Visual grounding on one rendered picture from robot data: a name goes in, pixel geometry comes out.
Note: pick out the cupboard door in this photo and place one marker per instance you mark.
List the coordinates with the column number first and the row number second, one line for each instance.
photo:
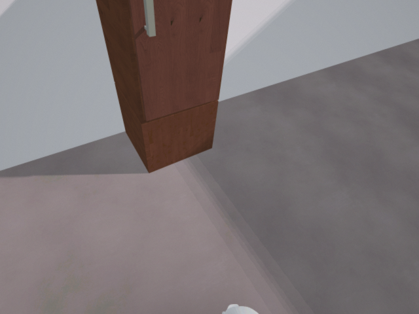
column 180, row 67

